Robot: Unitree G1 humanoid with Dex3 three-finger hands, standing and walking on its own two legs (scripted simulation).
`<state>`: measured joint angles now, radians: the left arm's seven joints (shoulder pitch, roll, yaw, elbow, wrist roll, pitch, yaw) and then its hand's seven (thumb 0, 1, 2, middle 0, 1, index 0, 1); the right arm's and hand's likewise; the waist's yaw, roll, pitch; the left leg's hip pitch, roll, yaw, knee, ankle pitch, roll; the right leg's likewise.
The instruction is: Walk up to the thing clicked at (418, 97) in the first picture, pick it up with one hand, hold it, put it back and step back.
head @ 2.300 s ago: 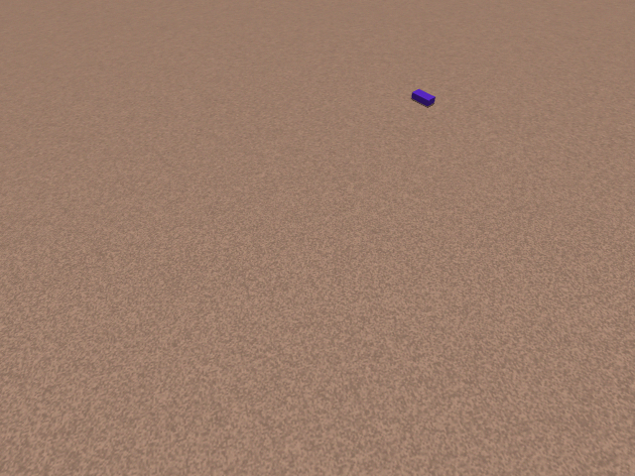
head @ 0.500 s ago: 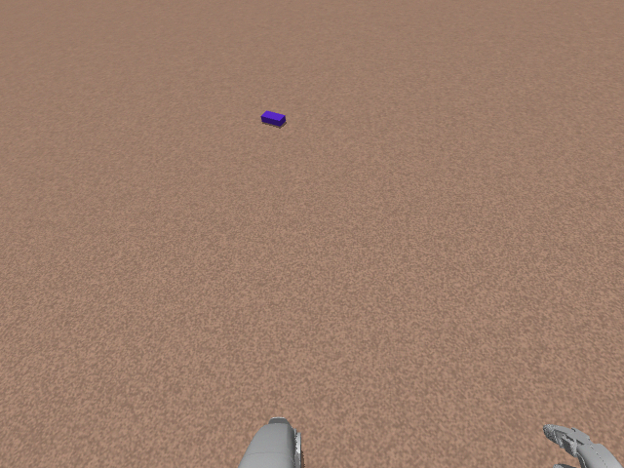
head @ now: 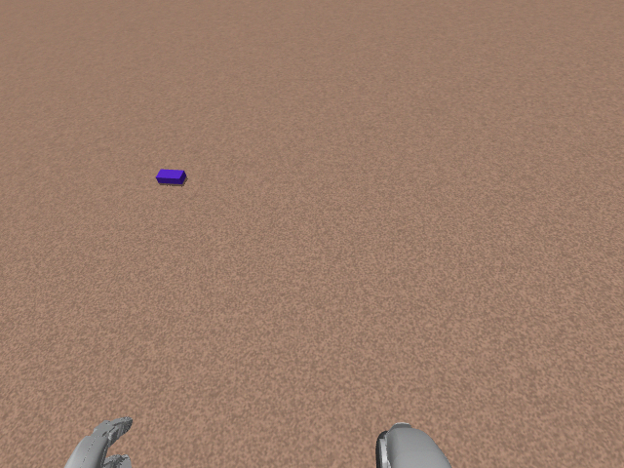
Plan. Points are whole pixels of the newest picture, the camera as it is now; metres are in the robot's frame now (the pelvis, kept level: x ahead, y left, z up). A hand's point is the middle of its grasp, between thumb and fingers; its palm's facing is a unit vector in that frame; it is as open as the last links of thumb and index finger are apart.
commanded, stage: walk up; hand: left
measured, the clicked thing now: (171, 176) +1.52 +0.70 -0.75
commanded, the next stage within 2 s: none
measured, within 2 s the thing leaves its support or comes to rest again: neither
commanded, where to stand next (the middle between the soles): +1.12 +0.55 m, yaw -14 degrees
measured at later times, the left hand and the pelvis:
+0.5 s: hand (91, 383) +0.30 +0.41 -0.16, palm faces -0.09 -0.88 -0.46, open 7.4 cm; pelvis +0.27 +0.10 -0.02, yaw -5 degrees
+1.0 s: hand (119, 218) +0.64 +0.42 -0.11, palm faces -0.11 -0.86 -0.50, open 7.4 cm; pelvis +0.49 +0.16 -0.01, yaw -9 degrees
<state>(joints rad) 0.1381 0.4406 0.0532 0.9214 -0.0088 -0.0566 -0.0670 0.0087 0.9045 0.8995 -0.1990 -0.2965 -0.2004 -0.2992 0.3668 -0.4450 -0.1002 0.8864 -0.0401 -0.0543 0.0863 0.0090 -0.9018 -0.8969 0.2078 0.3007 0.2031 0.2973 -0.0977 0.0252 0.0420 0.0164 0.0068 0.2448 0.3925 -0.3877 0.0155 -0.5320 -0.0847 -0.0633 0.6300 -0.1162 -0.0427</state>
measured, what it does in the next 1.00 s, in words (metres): walks ahead: right foot, then left foot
